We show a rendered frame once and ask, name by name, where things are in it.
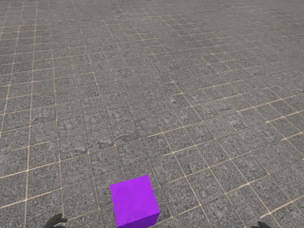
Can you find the carton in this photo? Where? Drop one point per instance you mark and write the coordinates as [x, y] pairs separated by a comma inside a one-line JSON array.
[[134, 203]]

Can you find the robot left hand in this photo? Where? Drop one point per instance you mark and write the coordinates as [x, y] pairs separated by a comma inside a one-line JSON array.
[[55, 220]]

